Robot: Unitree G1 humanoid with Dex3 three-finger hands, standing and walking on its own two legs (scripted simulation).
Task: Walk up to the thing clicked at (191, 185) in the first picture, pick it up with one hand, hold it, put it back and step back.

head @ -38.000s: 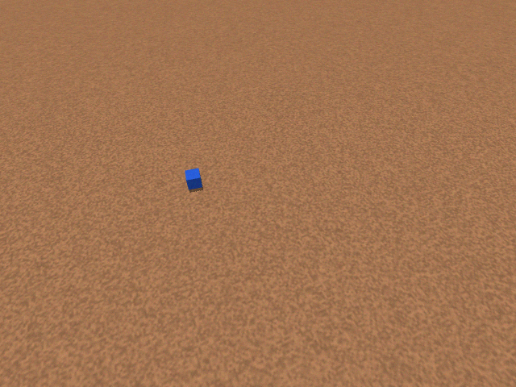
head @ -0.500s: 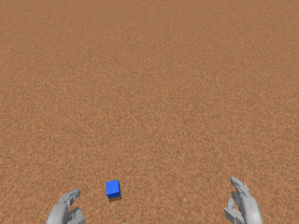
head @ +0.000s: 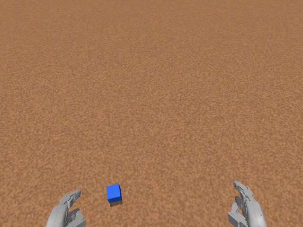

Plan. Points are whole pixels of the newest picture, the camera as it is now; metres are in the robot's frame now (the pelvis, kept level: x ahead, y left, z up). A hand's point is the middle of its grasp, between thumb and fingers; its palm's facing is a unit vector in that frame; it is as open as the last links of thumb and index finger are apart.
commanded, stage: home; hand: left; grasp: from above
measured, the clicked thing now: (114, 193) +0.44 +0.22 -0.68
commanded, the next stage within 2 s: stand in 0.28 s
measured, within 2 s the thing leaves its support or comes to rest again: neither
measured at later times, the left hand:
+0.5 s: hand out of the picture +0.16 +0.21 -0.08, palm faces +0.01 -0.95 -0.31, open 7.4 cm
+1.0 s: hand out of the picture +0.02 +0.24 -0.11, palm faces +0.05 -0.95 -0.32, open 7.4 cm
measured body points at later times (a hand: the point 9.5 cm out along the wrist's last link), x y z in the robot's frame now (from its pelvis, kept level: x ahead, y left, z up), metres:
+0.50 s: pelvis -0.01 +0.00 +0.01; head +0.01 +0.01 +0.46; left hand +0.15 +0.26 -0.06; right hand +0.14 -0.25 -0.09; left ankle +0.01 +0.13 -0.68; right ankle -0.01 -0.14 -0.68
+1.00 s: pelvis -0.01 +0.01 +0.06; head -0.01 +0.01 +0.51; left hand +0.02 +0.29 -0.08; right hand +0.07 -0.26 -0.08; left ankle +0.01 +0.13 -0.68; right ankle -0.01 -0.14 -0.68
